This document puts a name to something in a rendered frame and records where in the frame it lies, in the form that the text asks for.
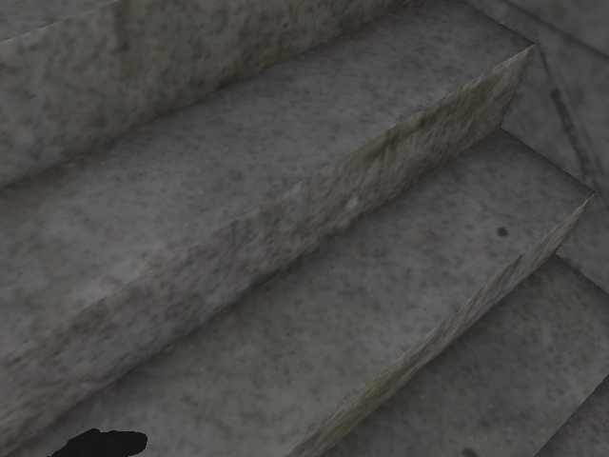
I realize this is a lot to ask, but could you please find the robot left hand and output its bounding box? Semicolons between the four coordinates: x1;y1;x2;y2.
47;428;147;457

